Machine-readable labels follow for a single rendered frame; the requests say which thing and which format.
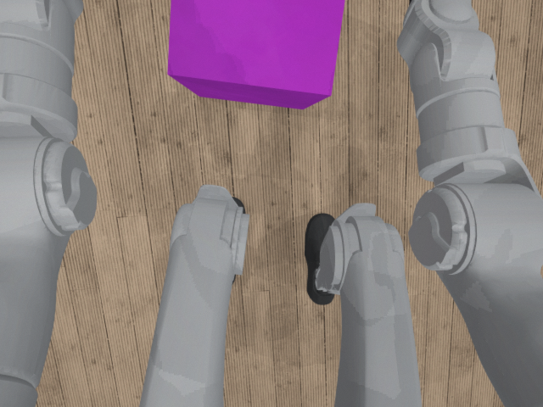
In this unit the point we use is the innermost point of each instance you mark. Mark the right robot upper arm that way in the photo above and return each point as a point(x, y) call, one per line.
point(485, 242)

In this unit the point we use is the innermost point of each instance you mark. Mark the carton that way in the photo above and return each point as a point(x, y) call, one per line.
point(273, 52)

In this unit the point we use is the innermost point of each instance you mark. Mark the robot right forearm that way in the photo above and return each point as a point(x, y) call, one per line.
point(457, 97)

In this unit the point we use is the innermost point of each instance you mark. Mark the robot left forearm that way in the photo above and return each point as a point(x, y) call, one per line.
point(37, 53)

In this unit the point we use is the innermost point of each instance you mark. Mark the robot right thigh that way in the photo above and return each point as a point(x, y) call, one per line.
point(378, 358)

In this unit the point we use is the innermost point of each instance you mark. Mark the left robot upper arm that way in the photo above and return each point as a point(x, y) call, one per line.
point(46, 193)

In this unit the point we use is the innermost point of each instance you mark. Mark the left robot shin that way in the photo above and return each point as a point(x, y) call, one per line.
point(183, 215)

